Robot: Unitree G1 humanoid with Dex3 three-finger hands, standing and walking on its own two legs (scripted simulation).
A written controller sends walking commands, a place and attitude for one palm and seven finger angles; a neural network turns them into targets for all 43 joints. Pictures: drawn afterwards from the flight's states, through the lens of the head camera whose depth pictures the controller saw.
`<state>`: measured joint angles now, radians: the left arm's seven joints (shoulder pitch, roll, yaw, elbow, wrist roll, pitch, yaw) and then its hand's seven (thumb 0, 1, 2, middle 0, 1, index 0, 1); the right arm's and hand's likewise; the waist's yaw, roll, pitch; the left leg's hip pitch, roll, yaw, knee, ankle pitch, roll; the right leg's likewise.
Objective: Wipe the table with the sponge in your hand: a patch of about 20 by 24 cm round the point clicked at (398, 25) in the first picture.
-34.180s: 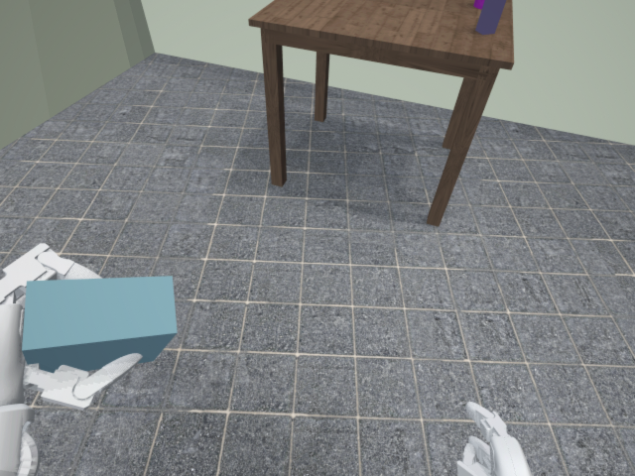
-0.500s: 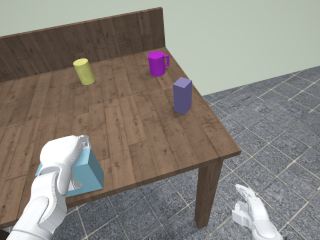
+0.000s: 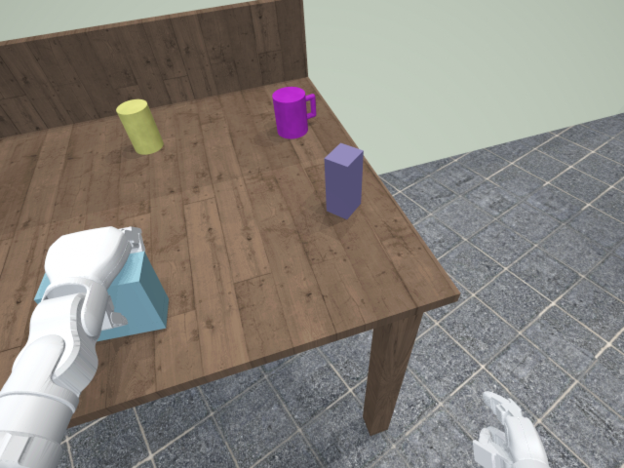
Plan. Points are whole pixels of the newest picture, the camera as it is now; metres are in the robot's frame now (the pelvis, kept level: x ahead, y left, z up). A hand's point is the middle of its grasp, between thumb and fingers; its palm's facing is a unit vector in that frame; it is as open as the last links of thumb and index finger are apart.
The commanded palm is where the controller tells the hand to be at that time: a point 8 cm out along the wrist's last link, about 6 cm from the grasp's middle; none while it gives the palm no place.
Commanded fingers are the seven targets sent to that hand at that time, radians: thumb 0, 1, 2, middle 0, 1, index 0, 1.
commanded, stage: wipe forward along the first lane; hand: left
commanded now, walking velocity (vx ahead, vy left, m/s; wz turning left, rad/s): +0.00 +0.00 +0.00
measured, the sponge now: (114, 306) +0.29 +0.33 +0.04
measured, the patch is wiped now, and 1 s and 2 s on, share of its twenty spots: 0.15 0.35 0.35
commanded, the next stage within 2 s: slide across to the middle lane in 1.08 s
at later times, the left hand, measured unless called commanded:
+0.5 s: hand (107, 256) +0.35 +0.35 +0.08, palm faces -0.07 -0.03 -1.00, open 9.7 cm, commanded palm +0.33 +0.35 +0.13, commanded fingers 0.00 0.10 1.30 -1.20 -1.60 -1.20 -1.60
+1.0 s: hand (104, 232) +0.39 +0.37 +0.08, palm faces -0.10 -0.01 -0.99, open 9.7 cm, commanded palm +0.38 +0.37 +0.13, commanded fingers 0.00 0.10 1.30 -1.20 -1.60 -1.20 -1.60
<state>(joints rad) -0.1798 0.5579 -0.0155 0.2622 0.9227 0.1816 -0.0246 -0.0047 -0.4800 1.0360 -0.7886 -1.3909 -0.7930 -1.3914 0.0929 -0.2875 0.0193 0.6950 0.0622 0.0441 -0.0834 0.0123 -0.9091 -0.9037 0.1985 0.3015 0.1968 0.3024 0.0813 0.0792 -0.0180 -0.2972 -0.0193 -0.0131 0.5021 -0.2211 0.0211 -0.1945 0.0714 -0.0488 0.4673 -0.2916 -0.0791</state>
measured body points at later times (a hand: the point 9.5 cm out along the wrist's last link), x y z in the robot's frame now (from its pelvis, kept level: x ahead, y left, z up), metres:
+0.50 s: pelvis +0.01 +0.03 +0.00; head +0.03 +0.00 +0.45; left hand +0.35 +0.34 +0.13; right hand +0.18 -0.22 -0.12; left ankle +0.03 +0.11 -0.74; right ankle -0.03 -0.07 -0.74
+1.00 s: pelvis +0.00 +0.03 +0.00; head +0.04 +0.02 +0.44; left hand +0.39 +0.37 +0.13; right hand +0.12 -0.23 -0.13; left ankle +0.03 +0.11 -0.74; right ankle -0.03 -0.07 -0.74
